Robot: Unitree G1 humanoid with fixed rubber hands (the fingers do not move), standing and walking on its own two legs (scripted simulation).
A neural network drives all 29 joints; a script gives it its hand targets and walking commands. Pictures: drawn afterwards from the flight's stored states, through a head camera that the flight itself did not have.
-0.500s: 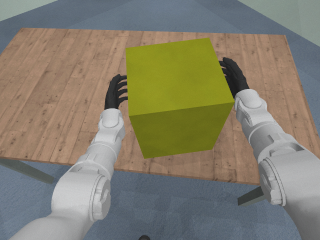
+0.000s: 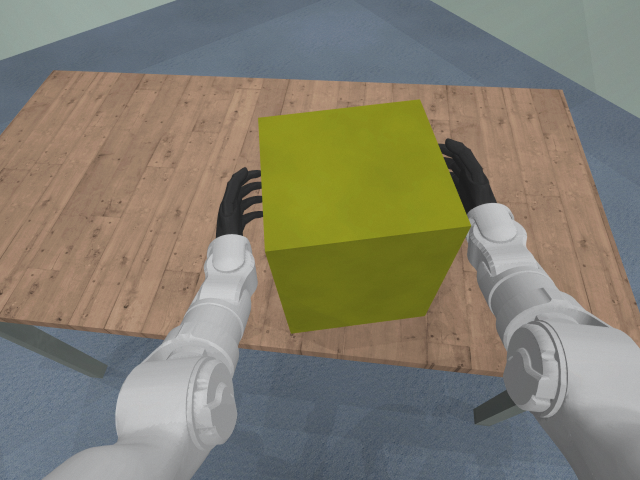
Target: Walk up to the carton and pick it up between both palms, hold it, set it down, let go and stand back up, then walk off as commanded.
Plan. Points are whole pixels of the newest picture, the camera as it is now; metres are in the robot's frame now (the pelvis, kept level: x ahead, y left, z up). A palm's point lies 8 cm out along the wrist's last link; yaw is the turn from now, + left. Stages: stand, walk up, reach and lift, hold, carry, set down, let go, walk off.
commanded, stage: reach and lift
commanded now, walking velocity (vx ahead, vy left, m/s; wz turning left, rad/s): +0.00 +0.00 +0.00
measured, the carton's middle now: (349, 226) +0.46 +0.03 +0.00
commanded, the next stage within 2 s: none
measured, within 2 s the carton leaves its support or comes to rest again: leaves its support in 0.72 s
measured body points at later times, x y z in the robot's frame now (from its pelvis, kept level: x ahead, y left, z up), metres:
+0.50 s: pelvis +0.00 +0.00 +0.00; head +0.10 +0.00 +0.44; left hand +0.43 +0.19 +0.03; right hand +0.48 -0.12 +0.06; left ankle +0.00 +0.16 -0.73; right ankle -0.01 -0.11 -0.73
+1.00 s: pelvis -0.02 +0.00 +0.00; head +0.06 +0.00 +0.44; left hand +0.40 +0.19 +0.04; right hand +0.46 -0.11 +0.08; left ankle +0.00 +0.16 -0.73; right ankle -0.01 -0.11 -0.73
